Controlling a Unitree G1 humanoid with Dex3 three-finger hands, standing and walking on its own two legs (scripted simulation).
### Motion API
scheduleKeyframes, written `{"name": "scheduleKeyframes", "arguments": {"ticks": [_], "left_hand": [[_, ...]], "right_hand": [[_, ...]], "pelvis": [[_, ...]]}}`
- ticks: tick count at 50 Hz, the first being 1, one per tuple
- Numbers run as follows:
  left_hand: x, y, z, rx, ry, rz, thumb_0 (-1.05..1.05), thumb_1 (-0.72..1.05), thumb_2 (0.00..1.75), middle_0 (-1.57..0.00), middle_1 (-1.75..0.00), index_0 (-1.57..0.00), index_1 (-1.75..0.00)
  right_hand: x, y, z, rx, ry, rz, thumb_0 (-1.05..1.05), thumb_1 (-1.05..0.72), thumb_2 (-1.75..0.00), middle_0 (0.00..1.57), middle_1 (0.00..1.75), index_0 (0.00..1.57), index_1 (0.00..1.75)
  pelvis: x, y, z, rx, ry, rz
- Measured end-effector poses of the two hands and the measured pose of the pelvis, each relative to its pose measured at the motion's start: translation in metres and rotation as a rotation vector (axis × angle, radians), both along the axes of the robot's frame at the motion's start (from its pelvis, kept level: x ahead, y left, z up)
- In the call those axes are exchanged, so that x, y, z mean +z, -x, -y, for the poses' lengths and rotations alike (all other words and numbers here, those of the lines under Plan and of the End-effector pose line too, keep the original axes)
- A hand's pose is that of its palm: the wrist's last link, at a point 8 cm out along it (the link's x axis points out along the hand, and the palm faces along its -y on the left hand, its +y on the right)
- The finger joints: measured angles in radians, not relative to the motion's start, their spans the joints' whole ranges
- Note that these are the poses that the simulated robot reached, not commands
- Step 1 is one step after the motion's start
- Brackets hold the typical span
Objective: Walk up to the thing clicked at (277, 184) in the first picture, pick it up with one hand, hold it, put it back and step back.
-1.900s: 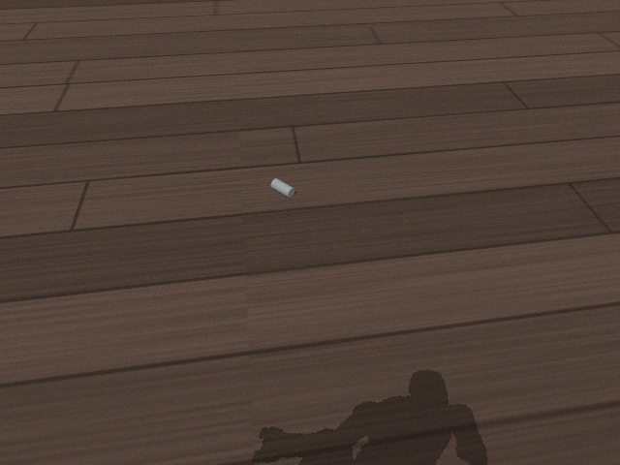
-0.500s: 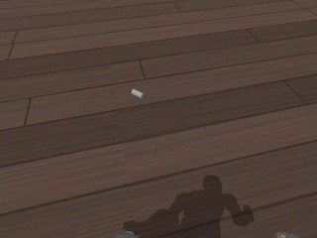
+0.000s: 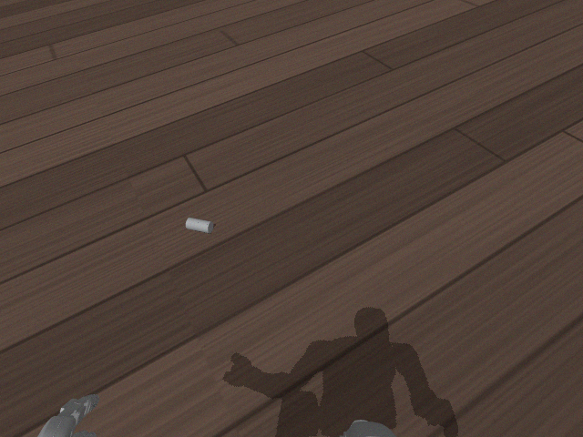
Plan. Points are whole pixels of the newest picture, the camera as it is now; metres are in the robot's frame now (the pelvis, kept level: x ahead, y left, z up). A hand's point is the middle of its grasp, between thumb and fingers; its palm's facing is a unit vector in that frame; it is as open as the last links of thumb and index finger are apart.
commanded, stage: walk up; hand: left
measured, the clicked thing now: (199, 225) +1.05 +0.40 -0.72
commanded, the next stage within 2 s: none
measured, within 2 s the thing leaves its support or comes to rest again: neither
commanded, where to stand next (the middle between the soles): +0.61 +0.29 m, yaw -18 degrees
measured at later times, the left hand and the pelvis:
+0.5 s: hand (46, 370) +0.28 +0.43 -0.14, palm faces -0.19 -0.87 -0.45, open 7.4 cm; pelvis +0.19 +0.14 +0.00, yaw -8 degrees
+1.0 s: hand (47, 265) +0.46 +0.47 -0.09, palm faces -0.19 -0.82 -0.54, open 7.4 cm; pelvis +0.35 +0.19 +0.01, yaw -13 degrees
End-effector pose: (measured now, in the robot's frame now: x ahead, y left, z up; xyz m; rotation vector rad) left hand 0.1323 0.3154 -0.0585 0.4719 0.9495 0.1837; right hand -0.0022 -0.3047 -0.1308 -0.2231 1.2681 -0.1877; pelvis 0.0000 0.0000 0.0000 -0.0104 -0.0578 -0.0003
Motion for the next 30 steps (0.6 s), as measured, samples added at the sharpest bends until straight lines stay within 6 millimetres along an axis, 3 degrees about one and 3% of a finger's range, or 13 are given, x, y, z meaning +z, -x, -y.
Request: {"name": "scheduleKeyframes", "arguments": {"ticks": [5,9,14,18,22,30], "left_hand": [[0.004,-0.016,-0.005,0.028,0.019,-0.004,0.0,0.9,0.9,-0.2,-0.3,-0.2,-0.3],[-0.001,-0.018,-0.025,0.037,0.019,-0.071,0.0,0.9,0.9,-0.21,-0.3,-0.21,-0.3],[-0.014,-0.031,-0.068,0.041,0.008,-0.149,0.01,0.9,0.9,-0.21,-0.3,-0.21,-0.3],[-0.037,-0.062,-0.116,0.031,-0.01,-0.202,0.01,0.9,0.9,-0.21,-0.3,-0.21,-0.3],[-0.052,-0.109,-0.148,0.005,-0.035,-0.243,0.01,0.9,0.9,-0.2,-0.3,-0.2,-0.3],[-0.025,-0.212,-0.153,-0.087,0.004,-0.182,0.01,0.91,0.9,-0.2,-0.3,-0.2,-0.3]], "right_hand": [[0.012,-0.065,-0.012,0.046,-0.005,0.062,0.01,-0.91,-0.9,0.21,0.3,0.2,0.3],[0.027,-0.115,-0.018,0.06,0.028,0.138,0.0,-0.91,-0.9,0.21,0.3,0.2,0.3],[0.041,-0.163,-0.032,0.059,0.087,0.162,0.0,-0.91,-0.9,0.21,0.3,0.2,0.3],[0.046,-0.195,-0.054,0.041,0.149,0.173,0.0,-0.91,-0.9,0.2,0.3,0.2,0.3],[0.048,-0.204,-0.085,-0.017,0.175,0.182,0.0,-0.91,-0.9,0.2,0.3,0.2,0.3],[0.052,-0.2,-0.14,-0.11,0.102,0.063,0.0,-0.9,-0.9,0.21,0.3,0.2,0.3]], "pelvis": [[0.009,-0.036,-0.012,-0.027,0.001,0.009],[0.013,-0.065,-0.03,-0.051,0.008,0.013],[0.008,-0.104,-0.063,-0.073,0.024,0.0],[-0.007,-0.142,-0.099,-0.088,0.03,-0.022],[-0.012,-0.169,-0.125,-0.121,0.006,-0.019],[0.014,-0.224,-0.15,-0.15,-0.004,-0.03]]}}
